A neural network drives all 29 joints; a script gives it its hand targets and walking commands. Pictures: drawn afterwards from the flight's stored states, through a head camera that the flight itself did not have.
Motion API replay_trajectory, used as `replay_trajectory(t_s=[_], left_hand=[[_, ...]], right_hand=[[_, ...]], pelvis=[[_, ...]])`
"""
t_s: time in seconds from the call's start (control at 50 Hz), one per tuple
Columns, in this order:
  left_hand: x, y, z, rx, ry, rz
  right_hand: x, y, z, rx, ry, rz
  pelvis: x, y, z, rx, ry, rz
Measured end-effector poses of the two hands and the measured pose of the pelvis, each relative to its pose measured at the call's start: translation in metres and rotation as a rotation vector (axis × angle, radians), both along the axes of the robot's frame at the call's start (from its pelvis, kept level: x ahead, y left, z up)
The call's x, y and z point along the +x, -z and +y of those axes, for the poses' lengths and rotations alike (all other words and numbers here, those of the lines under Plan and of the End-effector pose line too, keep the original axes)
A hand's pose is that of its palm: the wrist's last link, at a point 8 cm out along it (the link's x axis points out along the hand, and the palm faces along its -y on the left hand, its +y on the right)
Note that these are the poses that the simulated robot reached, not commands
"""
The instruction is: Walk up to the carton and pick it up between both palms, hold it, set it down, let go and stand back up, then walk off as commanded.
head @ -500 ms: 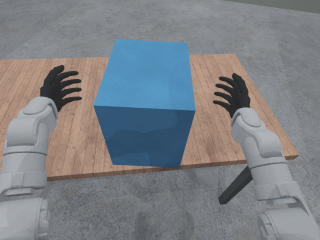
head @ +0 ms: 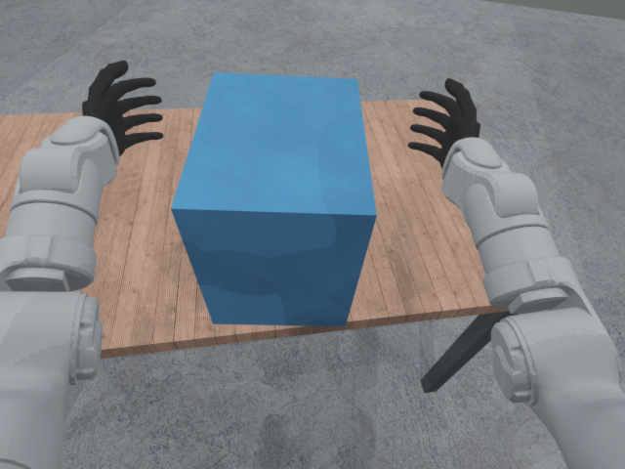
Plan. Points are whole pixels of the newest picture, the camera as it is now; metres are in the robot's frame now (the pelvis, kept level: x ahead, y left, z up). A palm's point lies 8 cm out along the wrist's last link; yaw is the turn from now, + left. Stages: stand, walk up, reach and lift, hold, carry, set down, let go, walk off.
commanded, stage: reach and lift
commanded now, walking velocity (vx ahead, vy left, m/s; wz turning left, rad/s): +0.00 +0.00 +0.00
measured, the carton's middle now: (282, 205) +0.47 +0.03 +0.04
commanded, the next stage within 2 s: none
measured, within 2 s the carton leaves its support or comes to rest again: neither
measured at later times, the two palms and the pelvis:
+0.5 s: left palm (135, 174) +0.46 +0.22 +0.12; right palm (433, 179) +0.44 -0.17 +0.13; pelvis +0.00 +0.00 +0.00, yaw +1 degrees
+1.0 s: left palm (150, 199) +0.46 +0.22 +0.07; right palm (425, 205) +0.43 -0.17 +0.08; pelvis +0.00 +0.00 -0.02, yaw +0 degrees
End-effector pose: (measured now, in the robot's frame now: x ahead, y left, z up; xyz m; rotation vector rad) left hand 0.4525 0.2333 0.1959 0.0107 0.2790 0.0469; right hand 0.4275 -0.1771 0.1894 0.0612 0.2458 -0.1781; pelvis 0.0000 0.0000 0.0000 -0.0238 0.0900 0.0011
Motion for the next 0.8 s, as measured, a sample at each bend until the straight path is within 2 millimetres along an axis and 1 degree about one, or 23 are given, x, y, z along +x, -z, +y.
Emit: replay_trajectory(t_s=[0.18,0.24,0.28,0.34,0.52,0.6,0.68,0.8], left_hand=[[0.015,-0.009,0.001,-0.008,-0.015,0.0],[0.018,-0.007,0.001,0.002,-0.018,0.001],[0.018,-0.002,0.0,0.009,-0.014,0.001],[0.016,0.013,-0.001,0.014,-0.005,0.017],[0.003,0.081,-0.01,0.025,0.004,0.056],[0.0,0.104,-0.012,0.016,-0.008,0.066],[0.0,0.115,-0.013,0.021,-0.015,0.061],[0.005,0.117,-0.013,0.036,-0.009,0.044]], right_hand=[[0.015,-0.011,0.0,0.001,0.01,0.011],[0.018,-0.01,0.001,-0.001,0.014,0.01],[0.019,-0.006,0.002,-0.005,0.015,0.01],[0.018,0.007,0.003,-0.012,0.02,0.031],[0.007,0.068,0.01,-0.012,0.031,0.077],[0.004,0.086,0.015,-0.017,0.028,0.076],[0.004,0.094,0.017,-0.026,0.033,0.072],[0.004,0.098,0.016,-0.034,0.046,0.069]], pelvis=[[0.002,0.0,0.0,-0.003,-0.007,0.035],[0.004,0.0,0.0,-0.005,-0.008,0.044],[0.005,0.0,0.0,-0.005,-0.008,0.047],[0.006,0.0,-0.001,-0.005,-0.01,0.041],[0.003,0.003,-0.004,-0.011,-0.017,0.074],[0.001,0.006,-0.005,-0.015,-0.016,0.118],[0.0,0.009,-0.005,-0.018,-0.017,0.153],[-0.001,0.012,-0.002,-0.021,-0.019,0.186]])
